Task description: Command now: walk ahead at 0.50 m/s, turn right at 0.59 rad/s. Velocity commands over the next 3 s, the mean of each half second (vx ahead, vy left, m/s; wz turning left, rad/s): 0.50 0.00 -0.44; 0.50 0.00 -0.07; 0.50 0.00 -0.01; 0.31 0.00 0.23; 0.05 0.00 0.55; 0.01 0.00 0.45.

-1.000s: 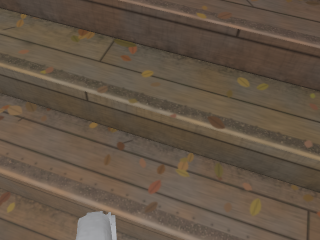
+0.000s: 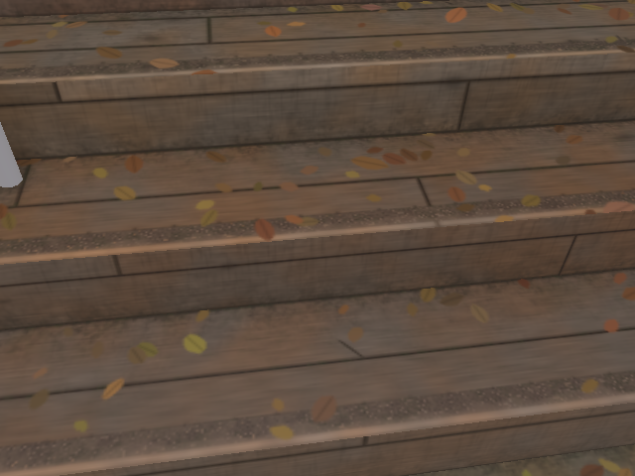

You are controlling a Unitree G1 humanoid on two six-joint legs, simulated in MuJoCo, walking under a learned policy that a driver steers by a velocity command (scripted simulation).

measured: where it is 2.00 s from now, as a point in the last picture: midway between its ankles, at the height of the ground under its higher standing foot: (390, 74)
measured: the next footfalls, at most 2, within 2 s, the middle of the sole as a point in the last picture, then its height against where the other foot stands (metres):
left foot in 0.18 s outside the picture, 0.16 m higher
right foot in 0.84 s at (404, 370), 0.17 m higher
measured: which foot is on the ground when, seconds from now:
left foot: up 0.00-0.16, down 0.18-0.86, up 0.88-1.00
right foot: down 0.00-0.20, up 0.22-0.82, down 0.84-1.00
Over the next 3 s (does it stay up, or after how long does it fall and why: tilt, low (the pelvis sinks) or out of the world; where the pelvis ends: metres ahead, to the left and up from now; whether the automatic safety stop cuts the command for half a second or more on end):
stays up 1.21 -0.11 0.68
